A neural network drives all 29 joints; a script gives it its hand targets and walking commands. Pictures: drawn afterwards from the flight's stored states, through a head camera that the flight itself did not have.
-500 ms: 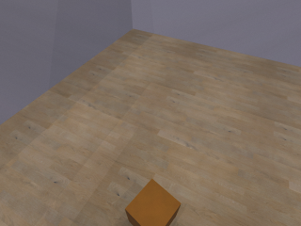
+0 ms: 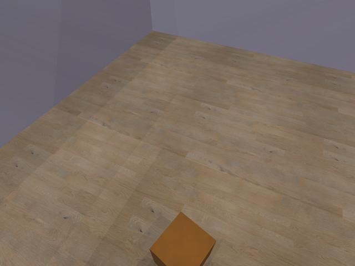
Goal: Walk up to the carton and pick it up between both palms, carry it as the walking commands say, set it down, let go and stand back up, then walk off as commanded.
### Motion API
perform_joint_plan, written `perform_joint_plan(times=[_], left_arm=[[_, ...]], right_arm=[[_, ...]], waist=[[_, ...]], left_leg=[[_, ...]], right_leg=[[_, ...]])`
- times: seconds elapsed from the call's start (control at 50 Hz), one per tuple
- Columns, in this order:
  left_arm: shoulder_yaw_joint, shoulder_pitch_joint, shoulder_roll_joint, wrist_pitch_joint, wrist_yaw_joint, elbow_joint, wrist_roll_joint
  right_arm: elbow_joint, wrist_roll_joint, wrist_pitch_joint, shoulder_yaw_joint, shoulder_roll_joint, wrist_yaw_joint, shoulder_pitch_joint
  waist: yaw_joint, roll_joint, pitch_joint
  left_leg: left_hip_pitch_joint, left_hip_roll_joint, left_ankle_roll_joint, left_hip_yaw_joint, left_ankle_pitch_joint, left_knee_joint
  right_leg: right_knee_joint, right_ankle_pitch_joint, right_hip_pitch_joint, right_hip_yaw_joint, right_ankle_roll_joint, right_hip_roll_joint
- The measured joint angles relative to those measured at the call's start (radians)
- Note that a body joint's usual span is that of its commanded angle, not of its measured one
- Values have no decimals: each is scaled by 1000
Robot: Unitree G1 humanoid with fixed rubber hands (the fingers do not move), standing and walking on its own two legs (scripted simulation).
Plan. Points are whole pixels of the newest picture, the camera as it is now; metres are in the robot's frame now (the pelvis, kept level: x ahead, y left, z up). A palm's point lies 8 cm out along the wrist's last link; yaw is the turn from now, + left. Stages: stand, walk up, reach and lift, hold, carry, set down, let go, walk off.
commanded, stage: stand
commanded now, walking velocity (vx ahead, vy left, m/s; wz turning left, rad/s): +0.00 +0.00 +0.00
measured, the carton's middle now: (182, 252) +0.31 +0.00 -0.65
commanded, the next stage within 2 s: none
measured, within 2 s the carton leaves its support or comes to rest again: neither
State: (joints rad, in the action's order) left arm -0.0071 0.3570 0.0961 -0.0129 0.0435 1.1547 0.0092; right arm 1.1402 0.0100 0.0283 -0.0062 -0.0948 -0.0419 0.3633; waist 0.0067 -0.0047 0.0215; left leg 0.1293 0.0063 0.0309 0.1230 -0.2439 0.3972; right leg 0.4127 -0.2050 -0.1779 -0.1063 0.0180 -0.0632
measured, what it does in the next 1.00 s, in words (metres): stands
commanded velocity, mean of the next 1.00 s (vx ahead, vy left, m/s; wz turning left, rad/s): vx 0.00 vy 0.00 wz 0.00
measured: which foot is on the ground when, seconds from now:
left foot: down 0.00-1.00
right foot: down 0.00-1.00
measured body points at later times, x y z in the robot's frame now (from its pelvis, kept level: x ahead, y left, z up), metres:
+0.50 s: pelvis +0.01 +0.01 +0.00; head +0.01 +0.01 +0.45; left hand -0.05 +0.20 -0.16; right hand -0.04 -0.19 -0.16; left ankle -0.02 +0.09 -0.74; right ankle +0.01 -0.13 -0.74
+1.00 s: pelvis +0.01 +0.02 +0.00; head +0.02 +0.02 +0.45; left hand -0.04 +0.21 -0.17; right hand -0.04 -0.18 -0.16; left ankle -0.02 +0.09 -0.74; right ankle +0.01 -0.13 -0.74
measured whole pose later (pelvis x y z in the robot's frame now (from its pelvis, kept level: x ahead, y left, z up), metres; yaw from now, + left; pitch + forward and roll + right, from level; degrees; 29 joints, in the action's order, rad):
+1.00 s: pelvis +0.01 +0.02 +0.00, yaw +0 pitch -1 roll +0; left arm 0.00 0.37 0.08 -0.01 0.05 1.18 0.01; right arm 1.13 0.01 0.04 0.00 -0.08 -0.04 0.39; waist 0.00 -0.01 0.03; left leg 0.11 -0.02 0.06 0.13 -0.25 0.38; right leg 0.40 -0.21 -0.16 -0.10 0.05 -0.09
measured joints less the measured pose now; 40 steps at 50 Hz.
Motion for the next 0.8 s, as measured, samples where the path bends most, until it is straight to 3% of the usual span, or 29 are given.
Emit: perform_joint_plan(times=[0.8], left_arm=[[3, 9, -12, 3, 2, 25, 0]], right_arm=[[-2, -2, 7, 2, 12, 0, 19]], waist=[[-4, -4, 5]], left_leg=[[-18, -23, 22, 6, -7, -18]], right_leg=[[-14, -3, 16, 7, 24, -20]])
